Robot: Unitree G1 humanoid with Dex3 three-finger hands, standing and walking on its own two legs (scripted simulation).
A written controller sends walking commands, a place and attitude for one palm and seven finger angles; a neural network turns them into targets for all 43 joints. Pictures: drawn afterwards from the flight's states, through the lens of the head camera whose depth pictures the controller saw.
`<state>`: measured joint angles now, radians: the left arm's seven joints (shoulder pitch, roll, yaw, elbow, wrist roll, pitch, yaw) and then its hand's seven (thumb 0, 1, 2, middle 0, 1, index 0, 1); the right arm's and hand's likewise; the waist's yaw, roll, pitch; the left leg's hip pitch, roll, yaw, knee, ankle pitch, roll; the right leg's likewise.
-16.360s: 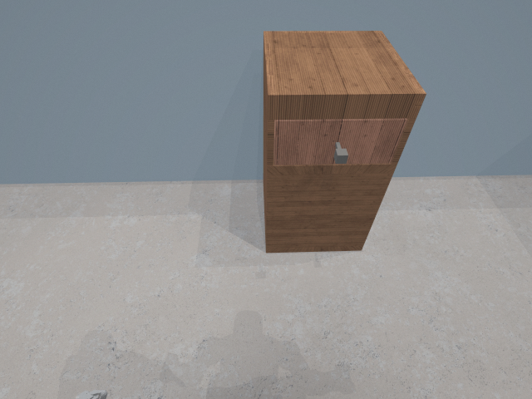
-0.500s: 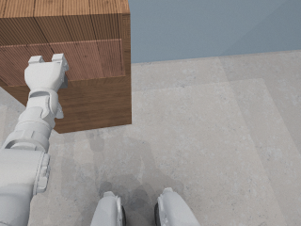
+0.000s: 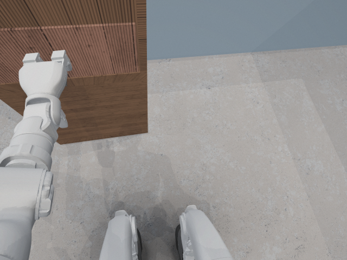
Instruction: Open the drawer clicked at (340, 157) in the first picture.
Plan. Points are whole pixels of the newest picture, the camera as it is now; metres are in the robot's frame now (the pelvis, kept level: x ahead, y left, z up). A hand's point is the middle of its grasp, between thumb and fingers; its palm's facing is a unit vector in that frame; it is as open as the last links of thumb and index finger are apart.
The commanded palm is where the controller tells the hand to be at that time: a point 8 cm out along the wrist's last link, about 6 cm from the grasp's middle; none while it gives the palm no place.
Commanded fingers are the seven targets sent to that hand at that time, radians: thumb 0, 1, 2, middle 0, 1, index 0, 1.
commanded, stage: lower the fingers behind the handle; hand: left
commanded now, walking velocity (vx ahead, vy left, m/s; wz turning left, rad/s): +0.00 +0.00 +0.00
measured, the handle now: (57, 70) +0.57 +0.23 -0.02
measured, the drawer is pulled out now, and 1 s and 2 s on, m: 0.00 0.00 0.06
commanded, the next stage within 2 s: close the thumb around the handle in 0.48 s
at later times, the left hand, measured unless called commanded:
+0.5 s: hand (56, 92) +0.52 +0.24 -0.04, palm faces -0.06 -0.03 -1.00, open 13.9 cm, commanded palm +0.51 +0.22 +0.01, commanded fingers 0.00 -0.50 0.30 -0.30 -1.20 -0.30 -1.20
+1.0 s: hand (56, 90) +0.52 +0.24 -0.04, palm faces -0.06 -0.02 -1.00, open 9.1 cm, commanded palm +0.51 +0.22 +0.01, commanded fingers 0.00 0.73 0.83 -0.39 -1.33 -0.39 -1.33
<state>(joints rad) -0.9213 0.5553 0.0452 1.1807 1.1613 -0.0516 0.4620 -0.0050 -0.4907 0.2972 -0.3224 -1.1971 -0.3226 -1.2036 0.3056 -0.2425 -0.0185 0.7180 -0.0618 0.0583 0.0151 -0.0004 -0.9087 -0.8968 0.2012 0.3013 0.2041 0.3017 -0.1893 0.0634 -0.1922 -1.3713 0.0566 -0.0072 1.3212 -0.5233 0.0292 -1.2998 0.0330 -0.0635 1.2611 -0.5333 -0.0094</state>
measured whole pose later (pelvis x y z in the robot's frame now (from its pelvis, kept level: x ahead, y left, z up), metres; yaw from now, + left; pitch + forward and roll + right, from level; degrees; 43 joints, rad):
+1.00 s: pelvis +0.00 +0.00 -0.01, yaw +0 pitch +33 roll -4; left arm -0.94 0.56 0.03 1.17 1.14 -0.03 0.44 0.00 0.21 0.60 -0.37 -1.27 -0.36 -1.27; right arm 0.31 -0.25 -0.01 0.71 -0.05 0.06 0.01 0.00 -0.91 -0.90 0.20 0.30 0.20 0.30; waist -0.18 0.07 -0.19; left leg -1.40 0.06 -0.01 1.35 -0.53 0.03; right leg -1.33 0.04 -0.06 1.29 -0.54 -0.01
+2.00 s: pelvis +0.02 +0.00 +0.02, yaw +0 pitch +30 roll -3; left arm -0.64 0.40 0.01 0.99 1.13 -0.03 0.54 0.02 0.59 0.76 -0.42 -1.35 -0.31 -1.35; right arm 0.26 -0.23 -0.06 0.72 -0.06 0.09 0.03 0.00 -0.91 -0.90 0.20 0.30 0.20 0.30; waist -0.10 0.06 -0.21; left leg -1.22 0.05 0.02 1.25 -0.54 0.03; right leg -1.16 0.03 -0.03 1.20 -0.55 -0.01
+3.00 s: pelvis +0.02 -0.01 +0.03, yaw +1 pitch +24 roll -1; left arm -0.24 0.29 -0.06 0.72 1.15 0.00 0.63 0.01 0.58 0.78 -0.42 -1.35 -0.34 -1.35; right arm 0.18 -0.22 -0.06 0.69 -0.05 0.10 0.01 0.00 -0.91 -0.90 0.20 0.30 0.20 0.30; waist -0.03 0.04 -0.22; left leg -1.10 0.04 0.03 1.20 -0.52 0.02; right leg -1.06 0.02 -0.02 1.18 -0.55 -0.02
